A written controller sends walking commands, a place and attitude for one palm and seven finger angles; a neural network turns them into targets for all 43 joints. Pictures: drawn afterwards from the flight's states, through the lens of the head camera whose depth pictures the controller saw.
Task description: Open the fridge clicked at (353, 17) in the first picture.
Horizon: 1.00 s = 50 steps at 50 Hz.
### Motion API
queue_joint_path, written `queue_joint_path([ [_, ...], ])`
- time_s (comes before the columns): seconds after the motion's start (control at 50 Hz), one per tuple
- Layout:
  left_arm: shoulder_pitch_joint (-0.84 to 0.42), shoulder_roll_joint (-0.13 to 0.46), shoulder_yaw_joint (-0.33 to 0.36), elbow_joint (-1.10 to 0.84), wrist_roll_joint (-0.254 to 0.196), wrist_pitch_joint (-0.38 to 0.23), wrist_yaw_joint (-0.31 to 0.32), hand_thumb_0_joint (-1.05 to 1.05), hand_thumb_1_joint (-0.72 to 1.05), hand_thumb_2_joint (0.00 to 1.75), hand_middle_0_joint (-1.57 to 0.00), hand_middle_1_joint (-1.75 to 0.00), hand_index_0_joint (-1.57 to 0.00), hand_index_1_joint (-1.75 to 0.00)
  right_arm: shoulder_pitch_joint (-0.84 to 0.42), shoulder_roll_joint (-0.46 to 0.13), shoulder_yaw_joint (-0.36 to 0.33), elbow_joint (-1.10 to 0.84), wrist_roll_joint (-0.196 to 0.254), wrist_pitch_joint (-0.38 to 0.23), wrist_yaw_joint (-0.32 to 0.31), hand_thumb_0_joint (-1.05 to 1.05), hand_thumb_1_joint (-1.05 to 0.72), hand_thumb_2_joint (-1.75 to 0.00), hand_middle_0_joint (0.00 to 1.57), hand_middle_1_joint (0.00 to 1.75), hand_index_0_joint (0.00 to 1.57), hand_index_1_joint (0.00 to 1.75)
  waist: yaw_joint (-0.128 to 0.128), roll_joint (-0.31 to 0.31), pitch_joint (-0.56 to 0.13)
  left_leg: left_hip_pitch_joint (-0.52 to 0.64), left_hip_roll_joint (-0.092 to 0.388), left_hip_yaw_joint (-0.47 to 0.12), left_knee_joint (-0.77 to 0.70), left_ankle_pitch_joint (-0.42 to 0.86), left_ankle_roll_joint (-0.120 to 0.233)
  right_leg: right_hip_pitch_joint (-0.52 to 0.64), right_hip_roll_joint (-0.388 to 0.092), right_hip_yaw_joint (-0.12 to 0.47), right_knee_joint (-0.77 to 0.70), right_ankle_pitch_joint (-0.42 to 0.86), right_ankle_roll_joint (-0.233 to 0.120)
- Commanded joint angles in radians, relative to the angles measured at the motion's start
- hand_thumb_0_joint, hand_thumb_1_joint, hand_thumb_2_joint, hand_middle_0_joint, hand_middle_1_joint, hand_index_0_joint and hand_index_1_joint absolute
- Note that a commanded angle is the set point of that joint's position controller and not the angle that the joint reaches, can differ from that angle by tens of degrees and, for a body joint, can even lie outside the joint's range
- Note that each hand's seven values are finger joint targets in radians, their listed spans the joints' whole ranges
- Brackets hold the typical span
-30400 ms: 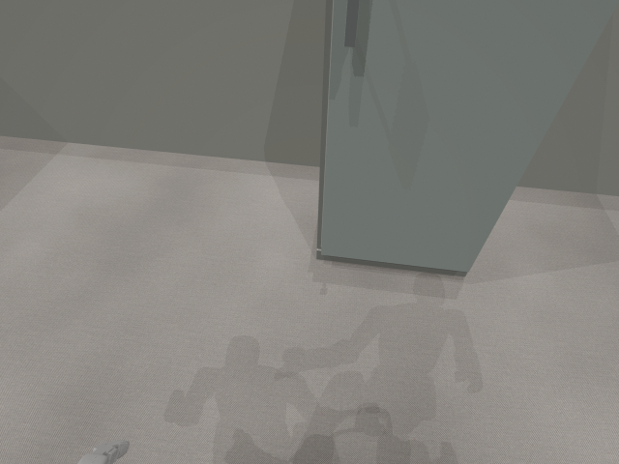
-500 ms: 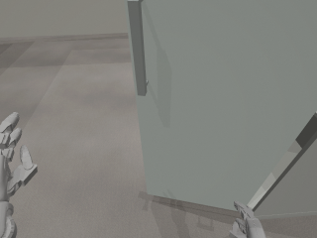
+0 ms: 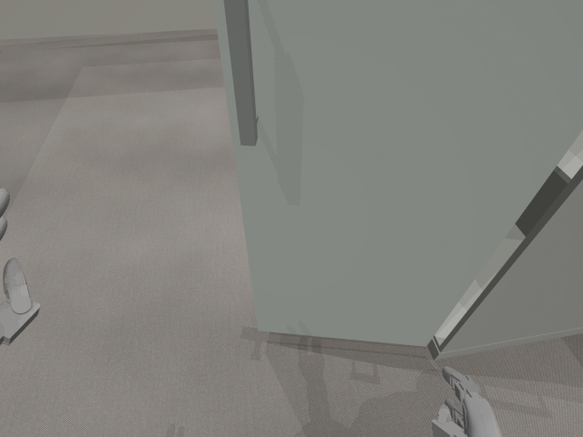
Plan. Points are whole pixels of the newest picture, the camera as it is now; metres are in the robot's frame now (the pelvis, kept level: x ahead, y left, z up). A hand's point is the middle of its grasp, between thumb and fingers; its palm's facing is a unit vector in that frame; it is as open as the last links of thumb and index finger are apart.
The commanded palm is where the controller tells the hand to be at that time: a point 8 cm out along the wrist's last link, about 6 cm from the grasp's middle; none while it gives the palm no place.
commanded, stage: step back with the hand held close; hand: left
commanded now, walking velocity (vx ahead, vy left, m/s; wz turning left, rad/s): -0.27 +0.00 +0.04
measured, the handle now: (245, 55) +0.53 +0.11 +0.27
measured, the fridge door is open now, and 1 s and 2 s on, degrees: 75 75 75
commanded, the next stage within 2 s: stop stepping back and stand still in 0.80 s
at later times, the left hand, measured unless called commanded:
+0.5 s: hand out of the picture +0.10 +0.29 +0.17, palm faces +0.56 -0.70 -0.45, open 7.4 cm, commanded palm +0.05 +0.30 +0.19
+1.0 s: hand out of the picture +0.03 +0.32 +0.17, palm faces +0.47 -0.82 -0.33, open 7.4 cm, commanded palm -0.06 +0.35 +0.19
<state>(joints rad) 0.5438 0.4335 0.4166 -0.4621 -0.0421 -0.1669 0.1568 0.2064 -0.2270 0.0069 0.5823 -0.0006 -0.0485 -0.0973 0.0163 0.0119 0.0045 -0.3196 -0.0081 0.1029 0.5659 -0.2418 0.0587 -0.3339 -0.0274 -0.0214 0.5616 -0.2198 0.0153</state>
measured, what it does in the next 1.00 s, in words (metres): walks backwards: right foot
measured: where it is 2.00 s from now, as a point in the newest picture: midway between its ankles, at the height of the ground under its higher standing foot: outside the picture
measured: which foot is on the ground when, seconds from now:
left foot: down 0.00-1.00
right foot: down 0.00-0.34, up 0.36-0.48, down 0.50-0.88, up 0.90-1.00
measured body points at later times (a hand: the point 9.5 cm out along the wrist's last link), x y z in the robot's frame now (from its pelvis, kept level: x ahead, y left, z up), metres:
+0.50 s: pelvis -0.07 +0.00 -0.01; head -0.09 +0.01 +0.44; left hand +0.07 +0.32 +0.19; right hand +0.09 -0.24 -0.09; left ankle +0.04 +0.08 -0.73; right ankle -0.10 -0.13 -0.73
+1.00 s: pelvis -0.19 +0.05 -0.01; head -0.19 +0.10 +0.44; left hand +0.00 +0.36 +0.19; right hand -0.01 -0.19 -0.06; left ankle +0.03 +0.09 -0.72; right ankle -0.21 -0.10 -0.68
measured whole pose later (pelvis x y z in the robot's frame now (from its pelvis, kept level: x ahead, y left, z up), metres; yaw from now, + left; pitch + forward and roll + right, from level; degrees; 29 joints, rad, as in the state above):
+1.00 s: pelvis -0.19 +0.05 -0.01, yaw +3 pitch -2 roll -8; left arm 0.35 0.45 0.39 -0.47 -0.03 -0.20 0.14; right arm 0.19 -0.19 -0.01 0.63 -0.03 -0.09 -0.08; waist 0.00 0.02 0.03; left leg -0.52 0.01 0.01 0.42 -0.02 -0.02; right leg -0.35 0.12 -0.02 0.96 -0.52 -0.02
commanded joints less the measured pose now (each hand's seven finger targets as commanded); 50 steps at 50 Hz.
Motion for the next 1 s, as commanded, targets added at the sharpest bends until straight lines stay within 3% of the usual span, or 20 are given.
queue_joint_path([
  [0.0,-0.068,0.104,0.089,-0.14,0.011,-0.067,0.026,0.0,0.9,0.9,-0.2,-0.3,-0.2,-0.3,-0.092,-0.142,-0.05,-0.137,0.001,-0.065,-0.01,0.0,-0.9,-0.9,0.2,0.3,0.2,0.3,0.008,0.118,-0.108,-0.141,0.221,-0.219,-0.218,0.079,0.026,0.147,-0.001,0.056,0.081,-0.012,-0.009],
  [0.1,-0.152,0.114,0.068,-0.161,0.031,-0.078,0.03,0.0,0.9,0.9,-0.2,-0.3,-0.2,-0.3,-0.082,-0.135,-0.049,-0.133,0.007,-0.069,-0.008,0.0,-0.9,-0.9,0.2,0.3,0.2,0.3,-0.012,-0.059,-0.06,-0.218,0.115,-0.177,-0.099,-0.306,0.013,0.078,-0.099,0.211,-0.091,-0.052,-0.055],
  [0.14,-0.164,0.137,0.073,-0.186,0.03,-0.084,0.038,0.0,0.9,0.9,-0.2,-0.3,-0.2,-0.3,-0.08,-0.116,-0.041,-0.115,0.003,-0.069,-0.003,0.0,-0.9,-0.9,0.2,0.3,0.2,0.3,-0.017,-0.122,-0.055,-0.136,0.074,-0.157,0.015,-0.29,-0.009,-0.044,-0.18,0.308,-0.218,-0.216,-0.101],
  [0.18,-0.192,0.189,0.109,-0.237,0.034,-0.091,0.051,0.0,0.9,0.9,-0.2,-0.3,-0.2,-0.3,-0.084,-0.111,-0.038,-0.109,-0.006,-0.072,-0.003,0.0,-0.9,-0.9,0.2,0.3,0.2,0.3,-0.017,-0.107,-0.064,-0.088,0.062,-0.144,0.056,-0.233,-0.02,-0.089,-0.216,0.317,-0.25,-0.248,-0.121],
  [0.22,-0.164,0.167,0.1,-0.236,0.032,-0.099,0.058,0.0,0.9,0.9,-0.2,-0.3,-0.2,-0.3,-0.087,-0.104,-0.03,-0.106,-0.005,-0.076,-0.005,0.0,-0.9,-0.9,0.2,0.3,0.2,0.3,-0.022,-0.061,-0.085,-0.068,0.076,-0.171,0.01,-0.181,-0.01,-0.08,-0.186,0.25,-0.187,-0.168,-0.104],
  [0.28,-0.096,0.176,0.147,-0.238,0.033,-0.121,0.065,0.0,0.9,0.9,-0.2,-0.3,-0.2,-0.3,-0.095,-0.129,-0.042,-0.129,-0.004,-0.087,-0.02,0.0,-0.9,-0.9,0.2,0.3,0.2,0.3,-0.004,0.119,-0.127,-0.185,0.158,-0.273,-0.176,-0.23,0.022,0.068,-0.049,0.102,-0.005,-0.11,-0.041],
  [0.34,-0.072,0.147,0.163,-0.223,0.054,-0.145,0.051,0.0,0.9,0.9,-0.2,-0.3,-0.2,-0.3,-0.093,-0.145,-0.055,-0.144,-0.003,-0.101,-0.017,0.0,-0.9,-0.9,0.2,0.3,0.2,0.3,0.005,0.267,-0.125,-0.501,0.282,-0.383,-0.405,-0.596,0.076,0.35,0.075,0.016,0.293,-0.12,0.001],
  [0.44,-0.039,0.121,0.12,-0.165,0.026,-0.137,0.036,0.0,0.9,0.9,-0.2,-0.3,-0.2,-0.3,-0.087,-0.125,-0.057,-0.116,-0.007,-0.121,-0.006,0.0,-0.9,-0.9,0.2,0.3,0.2,0.3,0.001,0.091,-0.061,-0.256,0.238,-0.315,-0.275,-0.286,0.038,0.125,0.048,0.066,0.062,-0.194,-0.033],
  [0.48,-0.096,0.117,0.091,-0.172,0.025,-0.137,0.034,0.0,0.9,0.9,-0.2,-0.3,-0.2,-0.3,-0.093,-0.124,-0.055,-0.1,-0.014,-0.122,-0.001,0.0,-0.9,-0.9,0.2,0.3,0.2,0.3,-0.015,0.053,-0.014,-0.19,0.153,-0.242,-0.177,-0.238,-0.008,0.028,-0.027,0.196,-0.108,-0.094,-0.082],
  [0.52,-0.195,0.15,0.072,-0.187,0.022,-0.155,0.042,0.0,0.9,0.9,-0.2,-0.3,-0.2,-0.3,-0.102,-0.103,-0.045,-0.069,-0.015,-0.129,0.0,0.0,-0.9,-0.9,0.2,0.3,0.2,0.3,-0.021,-0.006,-0.094,0.023,0.109,-0.146,-0.05,0.07,-0.054,-0.051,-0.142,0.302,-0.18,0.183,-0.11],
  [0.56,-0.236,0.161,0.05,-0.226,0.024,-0.134,0.04,0.0,0.9,0.9,-0.2,-0.3,-0.2,-0.3,-0.11,-0.111,-0.06,-0.072,0.007,-0.137,-0.01,0.0,-0.9,-0.9,0.2,0.3,0.2,0.3,-0.008,-0.05,-0.257,0.173,0.098,-0.117,0.004,0.305,-0.052,0.011,-0.114,0.238,-0.108,0.381,-0.069],
  [0.62,-0.172,0.184,0.086,-0.232,0.015,-0.12,0.033,0.0,0.9,0.9,-0.2,-0.3,-0.2,-0.3,-0.157,-0.109,-0.053,-0.107,0.003,-0.125,-0.015,0.0,-0.9,-0.9,0.2,0.3,0.2,0.3,0.005,-0.003,-0.174,0.11,0.118,-0.173,-0.079,0.043,-0.03,-0.053,-0.054,0.203,-0.147,-0.002,-0.057],
  [0.68,-0.115,0.207,0.132,-0.221,0.012,-0.127,0.03,0.0,0.9,0.9,-0.2,-0.3,-0.2,-0.3,-0.176,-0.114,-0.054,-0.112,-0.011,-0.1,-0.015,0.0,-0.9,-0.9,0.2,0.3,0.2,0.3,0.0,0.059,-0.039,0.008,0.096,-0.194,-0.083,-0.254,-0.063,-0.18,-0.055,0.217,-0.242,-0.424,-0.112],
  [0.72,-0.117,0.203,0.124,-0.241,0.013,-0.133,0.033,0.0,0.9,0.9,-0.2,-0.3,-0.2,-0.3,-0.156,-0.095,-0.042,-0.107,-0.02,-0.086,-0.013,0.0,-0.9,-0.9,0.2,0.3,0.2,0.3,-0.008,0.02,-0.013,0.054,0.064,-0.183,0.015,-0.227,-0.086,-0.302,-0.096,0.237,-0.285,-0.485,-0.144],
  [0.78,-0.132,0.192,0.12,-0.24,0.013,-0.142,0.04,0.0,0.9,0.9,-0.2,-0.3,-0.2,-0.3,-0.109,-0.082,-0.042,-0.089,-0.021,-0.087,-0.016,0.0,-0.9,-0.9,0.2,0.3,0.2,0.3,-0.021,-0.059,-0.075,0.14,0.036,-0.152,0.122,-0.08,-0.088,-0.302,-0.161,0.229,-0.266,-0.259,-0.153],
  [0.82,-0.176,0.175,0.099,-0.223,0.013,-0.136,0.036,0.0,0.9,0.9,-0.2,-0.3,-0.2,-0.3,-0.097,-0.098,-0.038,-0.094,-0.022,-0.085,-0.02,0.0,-0.9,-0.9,0.2,0.3,0.2,0.3,-0.029,-0.023,-0.072,0.11,0.082,-0.225,-0.009,-0.124,-0.063,-0.29,-0.088,0.128,-0.171,-0.292,-0.087],
  [0.84,-0.196,0.161,0.088,-0.214,0.012,-0.13,0.036,0.0,0.9,0.9,-0.2,-0.3,-0.2,-0.3,-0.101,-0.115,-0.036,-0.105,-0.022,-0.088,-0.022,0.0,-0.9,-0.9,0.2,0.3,0.2,0.3,-0.024,0.078,-0.06,0.004,0.138,-0.312,-0.166,-0.28,-0.042,-0.232,-0.014,0.068,-0.065,-0.388,-0.054],
  [0.88,-0.238,0.15,0.083,-0.215,0.028,-0.118,0.022,0.0,0.9,0.9,-0.2,-0.3,-0.2,-0.3,-0.176,-0.14,-0.045,-0.136,-0.035,-0.096,-0.022,0.0,-0.9,-0.9,0.2,0.3,0.2,0.3,0.019,0.373,-0.097,-0.455,0.291,-0.548,-0.617,-0.651,-0.031,0.247,0.199,-0.019,0.468,-0.309,-0.028],
  [0.94,-0.177,0.181,0.098,-0.263,0.006,-0.11,-0.005,0.0,0.9,0.9,-0.2,-0.3,-0.2,-0.3,-0.111,-0.118,-0.09,-0.115,-0.029,-0.103,0.012,0.0,-0.9,-0.9,0.2,0.3,0.2,0.3,0.044,0.233,-0.25,-0.144,0.177,-0.272,-0.531,-0.399,-0.243,0.204,0.231,-0.078,0.517,-0.35,-0.041],
  [0.98,-0.026,0.176,0.111,-0.314,-0.012,-0.101,-0.004,0.0,0.9,0.9,-0.2,-0.3,-0.2,-0.3,-0.096,-0.094,-0.087,-0.138,0.001,-0.121,0.027,0.0,-0.9,-0.9,0.2,0.3,0.2,0.3,0.051,0.245,-0.298,0.115,0.079,-0.109,-0.357,-0.291,-0.252,0.082,0.21,-0.11,0.314,-0.338,-0.063],
])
